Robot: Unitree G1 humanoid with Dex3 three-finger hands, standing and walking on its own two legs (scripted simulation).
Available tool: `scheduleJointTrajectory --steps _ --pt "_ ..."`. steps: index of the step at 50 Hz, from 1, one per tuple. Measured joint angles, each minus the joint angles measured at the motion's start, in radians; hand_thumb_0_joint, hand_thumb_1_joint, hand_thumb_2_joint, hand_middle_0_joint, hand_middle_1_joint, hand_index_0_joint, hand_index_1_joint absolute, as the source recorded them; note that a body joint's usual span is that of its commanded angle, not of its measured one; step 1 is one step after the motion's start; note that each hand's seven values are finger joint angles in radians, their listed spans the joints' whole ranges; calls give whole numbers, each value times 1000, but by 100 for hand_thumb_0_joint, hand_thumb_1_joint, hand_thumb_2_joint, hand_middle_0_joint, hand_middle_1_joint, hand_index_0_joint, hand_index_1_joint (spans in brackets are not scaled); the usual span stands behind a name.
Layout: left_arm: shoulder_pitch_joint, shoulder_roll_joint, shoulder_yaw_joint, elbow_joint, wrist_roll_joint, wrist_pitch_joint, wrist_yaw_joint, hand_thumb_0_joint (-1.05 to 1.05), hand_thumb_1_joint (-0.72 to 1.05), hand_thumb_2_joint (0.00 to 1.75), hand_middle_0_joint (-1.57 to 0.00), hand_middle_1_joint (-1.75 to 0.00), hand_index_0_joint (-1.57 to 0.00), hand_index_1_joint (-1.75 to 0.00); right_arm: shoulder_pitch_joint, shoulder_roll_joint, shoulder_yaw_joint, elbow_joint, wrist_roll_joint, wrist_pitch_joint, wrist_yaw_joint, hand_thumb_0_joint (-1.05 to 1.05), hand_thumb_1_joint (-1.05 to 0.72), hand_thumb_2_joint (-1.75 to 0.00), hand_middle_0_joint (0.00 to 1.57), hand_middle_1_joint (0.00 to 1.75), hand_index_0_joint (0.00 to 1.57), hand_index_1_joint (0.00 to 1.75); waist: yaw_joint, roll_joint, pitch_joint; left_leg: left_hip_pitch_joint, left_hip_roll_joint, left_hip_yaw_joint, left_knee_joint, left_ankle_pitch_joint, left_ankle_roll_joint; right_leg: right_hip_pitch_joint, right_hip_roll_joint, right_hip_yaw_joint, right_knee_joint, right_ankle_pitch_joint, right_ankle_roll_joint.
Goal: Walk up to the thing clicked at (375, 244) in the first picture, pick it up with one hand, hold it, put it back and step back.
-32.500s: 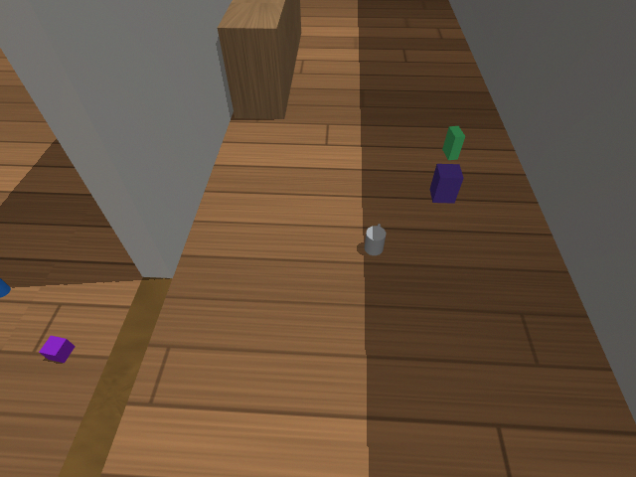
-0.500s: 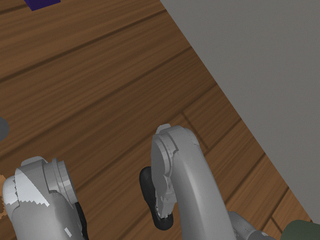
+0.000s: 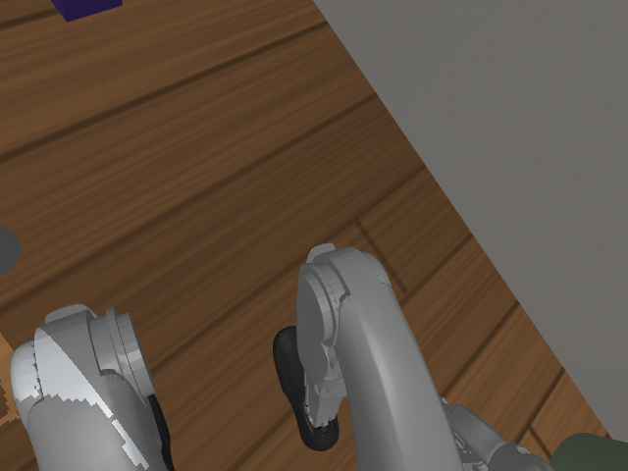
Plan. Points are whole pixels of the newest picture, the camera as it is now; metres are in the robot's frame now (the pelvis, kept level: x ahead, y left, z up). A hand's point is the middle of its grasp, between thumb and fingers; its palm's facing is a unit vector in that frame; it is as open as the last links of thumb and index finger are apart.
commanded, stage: close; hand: left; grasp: from above
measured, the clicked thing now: out of the picture +0.44 +0.33 -0.25
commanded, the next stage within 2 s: settle in 0.62 s
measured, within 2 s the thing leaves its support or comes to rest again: leaves its support in 1.10 s
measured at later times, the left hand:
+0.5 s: hand out of the picture +0.41 +0.32 -0.21, palm faces -0.45 -0.14 -0.88, open 10.6 cm
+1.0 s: hand out of the picture +0.41 +0.33 -0.21, palm faces -0.43 -0.15 -0.89, open 10.4 cm
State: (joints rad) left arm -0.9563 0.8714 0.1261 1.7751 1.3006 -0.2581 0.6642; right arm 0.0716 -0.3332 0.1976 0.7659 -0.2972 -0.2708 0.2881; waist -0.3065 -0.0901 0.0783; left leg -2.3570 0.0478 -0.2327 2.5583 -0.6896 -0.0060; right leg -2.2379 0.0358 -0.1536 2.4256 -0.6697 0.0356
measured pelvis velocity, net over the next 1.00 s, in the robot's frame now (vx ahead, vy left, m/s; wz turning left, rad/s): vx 0.00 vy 0.00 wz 0.00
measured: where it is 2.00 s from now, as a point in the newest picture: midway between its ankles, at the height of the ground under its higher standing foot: (238, 441)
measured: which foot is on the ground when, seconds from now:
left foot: down 0.00-1.00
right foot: down 0.00-1.00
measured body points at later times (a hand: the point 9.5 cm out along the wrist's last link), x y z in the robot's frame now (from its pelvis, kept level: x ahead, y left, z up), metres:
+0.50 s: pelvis +0.00 +0.00 +0.00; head +0.24 +0.10 +0.37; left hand +0.43 +0.33 -0.16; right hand +0.07 -0.26 -0.08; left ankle +0.07 +0.13 -0.26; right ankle +0.11 -0.12 -0.26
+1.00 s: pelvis +0.00 +0.00 +0.00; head +0.24 +0.11 +0.37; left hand +0.43 +0.33 -0.16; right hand +0.07 -0.26 -0.08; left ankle +0.07 +0.13 -0.26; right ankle +0.11 -0.12 -0.26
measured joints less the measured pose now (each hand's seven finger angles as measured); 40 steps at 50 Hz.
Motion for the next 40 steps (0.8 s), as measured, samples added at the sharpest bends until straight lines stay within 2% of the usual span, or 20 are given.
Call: scheduleJointTrajectory --steps 14,26,40 --pt "-2 8 15 4 4 -13 -6 0 -12 74 -58 -80 -50 -78 11 3 5 0 3 11 -4 0 -89 -90 20 30 20 30 -1 6 2 1 2 2 -3 -5 -4 -5 1 2 0 -2 -3" --pt "-5 9 -5 5 -10 -15 -10 0 -10 76 -61 -79 -53 -79 15 -3 5 2 -1 12 -10 0 -90 -90 20 30 20 30 1 7 4 -1 2 0 2 -2 -6 -11 3 2 6 3 -4" --pt "-5 12 1 3 -4 -15 -14 0 -12 77 -64 -77 -56 -79 12 -5 8 -12 2 14 -15 0 -90 -90 20 30 20 30 0 5 -1 -2 1 1 4 -3 -4 -9 4 2 6 2 -1"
